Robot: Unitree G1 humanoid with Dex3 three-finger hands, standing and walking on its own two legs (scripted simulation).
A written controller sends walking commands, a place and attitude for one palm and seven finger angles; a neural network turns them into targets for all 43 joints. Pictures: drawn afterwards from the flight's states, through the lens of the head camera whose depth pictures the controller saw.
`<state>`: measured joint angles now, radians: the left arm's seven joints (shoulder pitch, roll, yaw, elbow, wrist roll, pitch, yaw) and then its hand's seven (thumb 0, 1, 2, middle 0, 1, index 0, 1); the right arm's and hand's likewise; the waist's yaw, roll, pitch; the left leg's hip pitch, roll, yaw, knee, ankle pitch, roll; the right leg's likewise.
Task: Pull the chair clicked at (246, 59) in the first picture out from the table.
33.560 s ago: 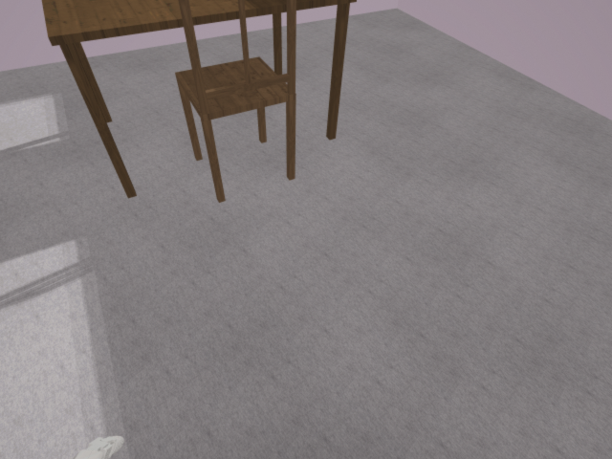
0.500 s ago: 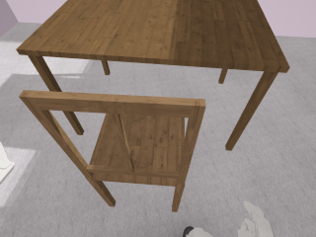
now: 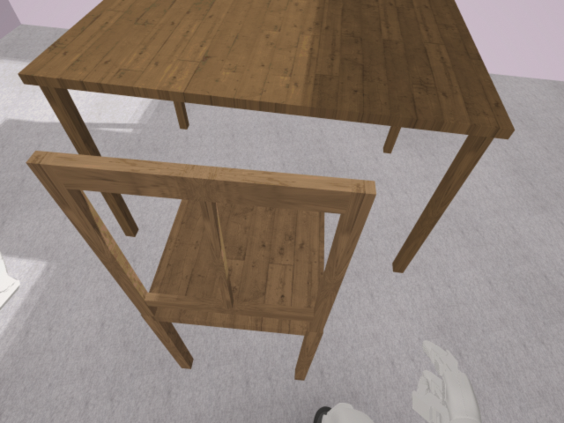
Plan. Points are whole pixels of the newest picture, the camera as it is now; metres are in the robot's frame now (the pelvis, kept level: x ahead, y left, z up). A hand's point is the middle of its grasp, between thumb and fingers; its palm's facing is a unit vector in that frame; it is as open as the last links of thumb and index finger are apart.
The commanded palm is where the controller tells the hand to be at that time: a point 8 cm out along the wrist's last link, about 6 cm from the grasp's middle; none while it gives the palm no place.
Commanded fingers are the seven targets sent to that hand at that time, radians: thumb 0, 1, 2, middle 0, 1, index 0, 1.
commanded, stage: step back with the hand held close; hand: left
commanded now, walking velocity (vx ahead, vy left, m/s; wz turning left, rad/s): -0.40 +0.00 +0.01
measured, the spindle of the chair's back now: (220, 263) +0.36 +0.12 -0.03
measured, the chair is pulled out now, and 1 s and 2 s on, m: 0.24 0.24 0.24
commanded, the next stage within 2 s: stop stepping back and stand still in 1.44 s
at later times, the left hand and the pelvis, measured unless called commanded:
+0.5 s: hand (11, 290) +0.20 +0.26 +0.18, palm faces +0.49 -0.74 -0.46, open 7.4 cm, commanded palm +0.13 +0.30 +0.20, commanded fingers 0.00 0.90 0.90 -0.20 -0.30 -0.20 -0.30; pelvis +0.00 -0.01 +0.00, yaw +0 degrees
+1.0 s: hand out of the picture +0.17 +0.27 +0.18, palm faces +0.42 -0.75 -0.50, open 7.4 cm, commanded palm +0.10 +0.31 +0.20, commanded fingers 0.00 0.90 0.90 -0.20 -0.30 -0.20 -0.30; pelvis -0.03 +0.00 +0.01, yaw +1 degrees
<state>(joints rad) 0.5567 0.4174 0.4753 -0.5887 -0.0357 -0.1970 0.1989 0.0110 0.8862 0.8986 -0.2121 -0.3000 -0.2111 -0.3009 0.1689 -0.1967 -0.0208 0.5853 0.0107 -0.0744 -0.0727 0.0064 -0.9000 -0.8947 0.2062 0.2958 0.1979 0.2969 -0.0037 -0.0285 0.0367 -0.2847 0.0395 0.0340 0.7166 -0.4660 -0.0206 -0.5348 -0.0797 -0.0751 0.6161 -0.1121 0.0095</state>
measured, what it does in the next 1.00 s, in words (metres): lifts its right foot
